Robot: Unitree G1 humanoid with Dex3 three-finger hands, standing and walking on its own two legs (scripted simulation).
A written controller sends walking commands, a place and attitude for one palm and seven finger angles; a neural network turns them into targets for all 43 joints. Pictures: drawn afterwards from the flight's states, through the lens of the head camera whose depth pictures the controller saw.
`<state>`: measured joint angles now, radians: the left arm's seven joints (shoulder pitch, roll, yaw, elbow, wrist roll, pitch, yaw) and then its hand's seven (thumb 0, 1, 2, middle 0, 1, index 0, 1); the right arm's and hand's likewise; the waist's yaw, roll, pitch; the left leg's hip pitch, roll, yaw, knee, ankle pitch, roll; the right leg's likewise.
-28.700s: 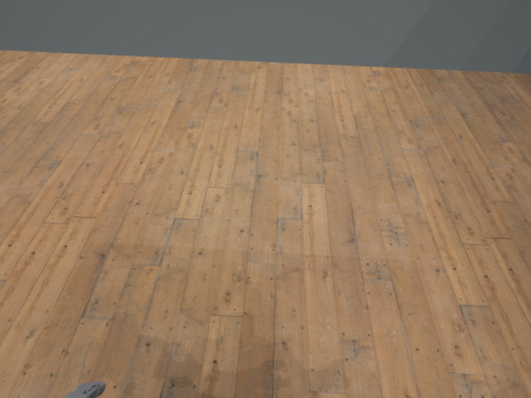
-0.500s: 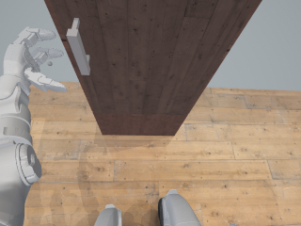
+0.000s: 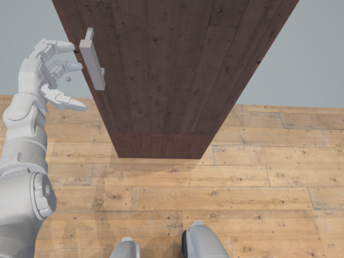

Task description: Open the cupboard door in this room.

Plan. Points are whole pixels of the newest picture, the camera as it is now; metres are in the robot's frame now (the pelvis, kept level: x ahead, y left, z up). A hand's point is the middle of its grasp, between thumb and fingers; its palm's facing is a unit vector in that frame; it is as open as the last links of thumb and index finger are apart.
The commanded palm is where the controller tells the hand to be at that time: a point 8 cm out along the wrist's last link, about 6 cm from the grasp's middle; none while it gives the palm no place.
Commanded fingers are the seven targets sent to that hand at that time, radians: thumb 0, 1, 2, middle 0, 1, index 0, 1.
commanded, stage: slide the fingers in behind the handle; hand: left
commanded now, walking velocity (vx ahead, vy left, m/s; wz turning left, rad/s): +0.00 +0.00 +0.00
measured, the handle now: (95, 61) +0.54 +0.15 +0.09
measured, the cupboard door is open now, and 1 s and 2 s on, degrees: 0 0 0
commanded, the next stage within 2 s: close the thumb around the handle in 1.24 s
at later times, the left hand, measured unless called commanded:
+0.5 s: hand (86, 80) +0.49 +0.16 +0.08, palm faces -0.07 -1.00 +0.00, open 14.0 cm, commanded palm +0.46 +0.21 +0.08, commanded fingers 0.00 -0.50 0.30 -0.30 -1.20 -0.30 -1.20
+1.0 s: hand (101, 80) +0.49 +0.13 +0.08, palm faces -0.08 -1.00 -0.01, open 14.0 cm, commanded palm +0.46 +0.19 +0.08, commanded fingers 0.00 -0.50 0.30 -0.30 -1.20 -0.30 -1.20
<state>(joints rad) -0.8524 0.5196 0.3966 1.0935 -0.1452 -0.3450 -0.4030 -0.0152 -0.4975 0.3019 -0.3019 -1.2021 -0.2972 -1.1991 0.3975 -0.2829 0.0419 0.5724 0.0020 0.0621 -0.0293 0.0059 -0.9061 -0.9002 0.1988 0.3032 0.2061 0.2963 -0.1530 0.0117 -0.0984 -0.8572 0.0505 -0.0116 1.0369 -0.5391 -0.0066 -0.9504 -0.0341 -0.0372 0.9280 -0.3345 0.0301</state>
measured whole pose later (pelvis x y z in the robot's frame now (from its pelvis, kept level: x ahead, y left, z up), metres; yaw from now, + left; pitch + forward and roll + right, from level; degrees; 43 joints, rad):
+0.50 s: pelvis +0.00 -0.01 +0.00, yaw +0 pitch +20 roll -1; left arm -0.86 0.45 0.36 1.11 -0.12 -0.36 -0.31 -0.01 -0.50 0.30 -0.30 -1.20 -0.30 -1.20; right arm 0.39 -0.27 0.04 0.58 0.00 0.05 -0.02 0.01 -0.91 -0.90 0.20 0.30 0.21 0.30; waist -0.15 0.02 -0.10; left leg -0.85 0.05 0.00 1.03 -0.53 -0.01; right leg -0.95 -0.04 -0.03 0.94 -0.33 0.02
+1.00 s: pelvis -0.01 -0.01 +0.00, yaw +0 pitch +20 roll -1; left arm -0.89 0.38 0.32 1.12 -0.09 -0.39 -0.22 -0.02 -0.50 0.30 -0.30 -1.20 -0.30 -1.20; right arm 0.38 -0.27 0.04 0.59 -0.01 0.03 -0.01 0.01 -0.91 -0.90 0.20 0.30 0.21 0.30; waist -0.16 0.02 -0.10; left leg -0.85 0.04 0.00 1.03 -0.52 -0.01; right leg -0.96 -0.04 -0.02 0.95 -0.33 0.02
